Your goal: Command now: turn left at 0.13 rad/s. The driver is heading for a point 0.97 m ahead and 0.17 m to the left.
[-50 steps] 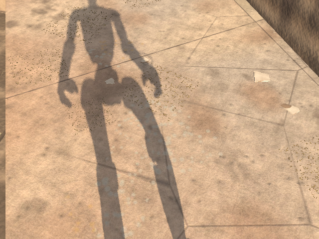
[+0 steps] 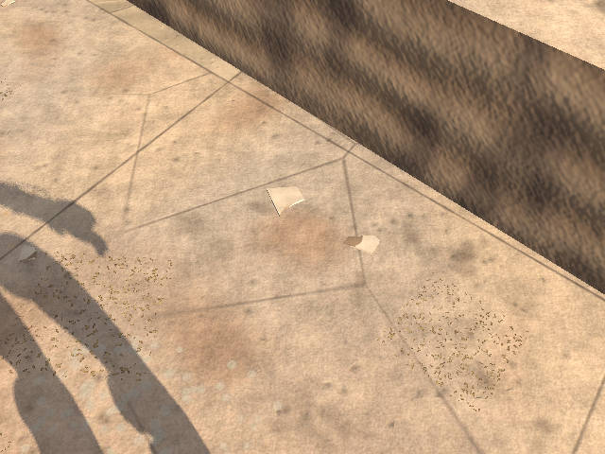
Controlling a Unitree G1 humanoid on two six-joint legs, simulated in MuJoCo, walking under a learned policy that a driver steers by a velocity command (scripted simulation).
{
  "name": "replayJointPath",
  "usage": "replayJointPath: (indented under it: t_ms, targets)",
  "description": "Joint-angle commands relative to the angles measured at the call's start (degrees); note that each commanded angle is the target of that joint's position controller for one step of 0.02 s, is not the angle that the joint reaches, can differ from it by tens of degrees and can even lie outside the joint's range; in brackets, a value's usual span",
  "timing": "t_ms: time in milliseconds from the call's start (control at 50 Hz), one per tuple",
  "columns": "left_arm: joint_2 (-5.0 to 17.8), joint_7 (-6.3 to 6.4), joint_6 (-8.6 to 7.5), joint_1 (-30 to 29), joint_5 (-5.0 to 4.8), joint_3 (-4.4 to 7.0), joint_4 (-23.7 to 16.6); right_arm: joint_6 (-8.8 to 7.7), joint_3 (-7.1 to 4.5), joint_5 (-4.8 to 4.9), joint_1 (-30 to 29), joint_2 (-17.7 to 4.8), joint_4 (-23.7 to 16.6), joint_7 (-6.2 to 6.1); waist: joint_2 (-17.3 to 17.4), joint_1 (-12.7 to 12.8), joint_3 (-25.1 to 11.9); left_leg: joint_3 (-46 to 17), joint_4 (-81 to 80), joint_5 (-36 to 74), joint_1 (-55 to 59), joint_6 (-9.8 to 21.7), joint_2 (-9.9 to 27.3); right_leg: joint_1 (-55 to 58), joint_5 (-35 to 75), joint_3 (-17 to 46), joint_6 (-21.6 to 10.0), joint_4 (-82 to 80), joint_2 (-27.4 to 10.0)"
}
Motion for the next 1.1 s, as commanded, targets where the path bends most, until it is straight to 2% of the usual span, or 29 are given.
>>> replayJointPath:
  t_ms: [20,60,100,160,180,220,240,260,280,340,400,420,440,460,480,500,540,580,640,720,800,860,880,900,920,980,1020,1060,1100]
  targets:
    - [3.8,0.0,-1.03,0.9,-0.68,1.71,-2.0,0.61,-3.22,1.43,-3.6,-11.9,-4.7,-0.26,11.4,2.4,-3.7,-13.2,-5.2,20.6,6.3,7.8,8.9,3.2,7.8,-3.5,1.0,-9.7,-0.5]
    - [5.2,0.27,-1.12,1.1,-1.21,2.37,-1.5,1.15,-3.73,1.61,-1.9,-12.5,-5.3,-0.39,12.5,1.6,-4.4,-15.5,-5.0,18.1,6.8,7.8,8.6,5.2,10.4,-4.2,0.0,-11.8,-0.3]
    - [5.8,0.6,-1.23,2.3,-0.83,2.77,-1.4,0.98,-3.63,1.77,-2.6,-11.4,-6.3,-0.31,11.7,2.1,-6.0,-16.8,-3.1,17.7,4.8,7.4,8.3,7.9,13.1,-3.9,-1.7,-10.6,-2.3]
    - [7.2,0.54,-1.05,4.1,-0.28,3.99,-0.3,0.84,-3.81,2.13,-3.3,-10.6,-7.8,-0.32,0.8,2.1,-6.5,-9.3,3.4,11.3,-2.9,4.0,2.6,11.2,17.5,-1.6,-6.0,-10.9,-6.1]
    - [7.7,0.64,-0.9,4.3,-0.14,4.22,-0.3,1.03,-3.81,2.14,-3.7,-9.9,-8.4,-0.25,-3.0,2.1,-5.1,-6.0,6.7,6.9,-7.1,2.6,0.2,11.8,18.8,1.7,-8.0,-13.2,-9.4]
    - [8.9,1.16,-1.1,2.9,0.03,4.4,-1.0,1.5,-3.81,1.45,-2.7,-8.8,-9.2,0.21,-11.4,1.8,-3.5,0.4,18.4,-12.0,-14.2,-0.1,-2.1,13.1,29.4,12.4,-15.8,-17.3,-21.9]
    - [8.5,1.57,-1.56,2.4,0.04,4.09,-1.8,1.66,-4.38,1.23,-3.3,-10.0,-9.6,0.45,-10.6,2.4,-2.9,1.2,28.2,-21.2,-16.7,-1.0,-0.2,12.6,36.6,15.2,-19.1,-17.7,-26.4]
    - [8.5,1.9,-1.98,1.8,-0.16,3.93,-2.1,2.02,-4.93,1.48,-3.1,-10.6,-9.6,0.55,-7.1,2.1,-2.3,0.9,35.0,-22.7,-18.3,-1.8,1.2,12.4,40.7,14.2,-19.9,-17.3,-27.3]
    - [8.9,2.04,-2.21,-0.1,-0.78,4.02,-2.1,2.52,-4.78,1.93,-2.1,-9.7,-9.3,0.61,-5.1,0.9,-1.3,0.5,34.4,-20.9,-18.9,-2.1,2.8,12.2,40.2,10.6,-18.0,-16.8,-25.5]
    - [10.8,1.82,-1.53,-1.7,-1.48,4.74,-1.6,3.12,-3.28,1.94,-3.2,-6.7,-10.1,1.37,-6.9,1.7,-1.4,5.4,23.8,-13.5,-11.9,-2.4,3.8,9.9,40.6,0.0,-13.8,-15.7,-19.5]
    - [11.0,1.51,-0.92,-0.2,-2.34,4.78,-0.9,3.37,-4.19,2.42,-0.9,-8.5,-10.1,2.22,-8.3,1.2,-4.0,9.7,10.1,-6.0,-2.4,-1.1,1.2,9.6,35.7,-4.0,-12.0,-11.8,-18.6]
    - [10.2,1.33,-1.15,0.4,-2.81,4.53,-0.6,3.52,-4.74,2.14,1.9,-9.0,-9.2,2.0,-6.8,0.0,-4.8,10.8,3.8,-1.1,2.8,0.1,-0.6,7.8,31.9,-5.7,-10.4,-8.1,-17.7]
    - [8.2,0.89,-1.57,4.1,-2.42,4.06,0.7,3.44,-5.59,1.82,3.9,-10.9,-9.1,1.34,-0.6,-0.2,-5.5,6.2,-2.4,7.4,10.2,2.0,0.0,2.9,23.8,-9.7,-6.8,0.4,-14.7]
    - [4.3,0.66,-1.71,4.3,0.87,2.75,-1.3,3.22,-7.05,1.53,5.0,-18.6,-11.0,0.24,17.6,1.3,-5.6,-17.9,-5.2,30.3,19.8,8.7,15.9,-14.1,-6.8,-14.0,-0.6,19.4,-7.8]
    - [5.5,0.99,-2.13,-0.4,0.4,2.73,-3.4,1.86,-6.3,-0.94,6.3,-19.3,-11.8,1.11,19.1,-1.8,-10.3,-30.9,-7.2,36.3,15.9,20.5,24.9,-19.1,-17.1,-4.4,0.5,30.3,-2.7]
    - [7.9,1.26,-1.92,-2.1,-0.77,3.35,-3.3,0.71,-5.72,-1.28,5.3,-17.0,-11.7,1.57,12.1,-2.3,-8.7,-27.4,-8.1,29.9,14.6,20.4,22.4,-20.0,-14.1,-1.7,0.4,34.8,-3.9]
    - [8.3,1.99,-1.45,-1.5,-0.53,3.76,-1.4,0.44,-4.98,0.56,0.9,-14.4,-11.1,0.76,5.7,0.1,-5.3,-19.3,-7.5,18.2,11.4,13.9,16.1,-20.1,-4.3,-1.4,-0.1,31.9,-5.9]
    - [8.3,1.93,-1.2,-0.9,-0.45,3.94,-1.0,1.13,-4.36,1.22,-1.4,-13.7,-11.4,-0.13,7.2,1.6,-4.9,-16.3,-8.3,17.6,7.3,12.1,12.9,-15.8,1.1,-1.8,0.4,29.3,-5.2]
    - [6.5,1.37,-1.12,1.4,-1.13,3.23,0.9,1.23,-3.3,0.65,-1.9,-10.9,-11.3,-0.98,7.7,1.8,-7.3,-12.9,-8.7,16.7,8.8,12.1,11.9,-13.3,5.0,-2.8,1.3,24.4,-4.8]
    - [3.6,0.84,-0.85,0.6,-1.0,1.7,1.6,1.09,-1.75,-0.41,-2.4,-7.2,-9.5,-0.99,9.1,0.7,-6.3,-9.6,-10.2,6.1,5.1,11.4,10.5,-4.1,6.6,-3.6,1.7,9.8,-7.3]
    - [5.5,0.06,-1.28,0.3,-1.55,1.65,1.6,1.11,-1.69,-1.07,-2.3,-8.4,-7.1,0.02,9.7,-0.4,-1.3,-10.9,-11.8,-6.6,1.1,11.9,11.3,2.1,5.3,-5.4,0.2,-0.6,-6.6]
    - [7.0,-0.16,-1.96,1.7,-0.96,1.72,1.4,1.22,-2.07,0.14,-1.4,-9.7,-5.8,-0.36,6.4,1.0,0.0,-10.1,-8.6,-4.5,1.9,8.8,10.2,5.3,15.7,-5.4,-2.5,-11.7,-6.4]
    - [8.9,-0.11,-2.16,1.8,-0.63,1.94,0.6,0.99,-2.2,-0.21,-0.8,-9.8,-5.8,-0.65,3.8,0.4,-0.8,-8.3,-5.5,-3.2,2.3,6.8,8.6,5.8,24.2,-1.8,-3.9,-11.4,-8.9]
    - [11.9,-0.07,-2.21,1.7,-1.24,2.77,0.8,0.75,-2.47,-0.88,0.9,-9.8,-6.5,-0.79,-2.0,-2.0,-1.5,-3.8,-3.3,-3.4,2.0,5.0,4.4,5.2,28.5,1.0,-5.7,-9.7,-10.3]
    - [11.3,-0.18,-2.18,2.2,-2.04,3.13,1.2,0.76,-2.51,-1.17,-1.2,-9.0,-6.9,-1.17,-5.7,-0.8,-1.8,1.8,0.1,-2.8,4.0,2.9,1.3,1.7,23.3,3.6,-7.6,-11.9,-10.5]
    - [9.6,0.04,-2.3,1.3,-1.14,2.72,-0.4,1.62,-2.81,-0.47,-3.8,-6.7,-8.2,-1.71,-9.8,-0.1,-1.7,5.8,6.7,-2.1,3.5,1.6,-1.0,-0.2,20.4,12.2,-10.4,-16.0,-13.9]
    - [9.9,0.33,-2.11,1.9,-1.26,2.93,-1.3,1.79,-3.14,-0.29,-3.3,-5.9,-8.8,-1.36,-9.3,0.2,-2.4,5.1,6.4,-2.8,3.5,2.3,-0.6,-0.3,19.7,14.2,-11.0,-15.2,-13.8]
    - [9.5,0.52,-1.63,1.0,-1.65,2.92,-2.6,1.6,-3.77,-0.28,-1.6,-6.4,-8.7,-0.86,-5.3,-0.4,-3.2,3.9,2.8,-1.5,7.5,3.8,2.0,-3.9,16.4,11.6,-8.9,-11.7,-10.9]
    - [7.6,0.68,-1.13,0.8,-2.08,2.53,-4.0,1.58,-4.87,-0.43,1.4,-9.5,-8.0,-0.58,6.5,-0.5,-3.1,-5.8,-6.3,0.5,11.6,8.7,11.8,-10.9,7.9,2.2,-3.9,0.5,-4.1]
Velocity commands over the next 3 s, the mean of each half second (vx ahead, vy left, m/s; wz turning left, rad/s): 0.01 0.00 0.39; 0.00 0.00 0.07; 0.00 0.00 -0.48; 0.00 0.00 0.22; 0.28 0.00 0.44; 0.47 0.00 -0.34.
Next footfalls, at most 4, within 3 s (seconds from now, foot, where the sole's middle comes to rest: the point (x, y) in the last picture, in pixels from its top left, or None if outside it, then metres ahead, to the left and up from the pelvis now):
0.10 right None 0.02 -0.14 -0.78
0.44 left None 0.02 0.14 -0.78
0.86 right None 0.07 -0.09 -0.78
1.42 right None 0.02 -0.12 -0.78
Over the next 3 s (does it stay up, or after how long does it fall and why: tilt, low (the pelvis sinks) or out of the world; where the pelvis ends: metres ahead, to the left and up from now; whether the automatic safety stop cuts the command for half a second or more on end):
stays up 0.29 0.11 0.00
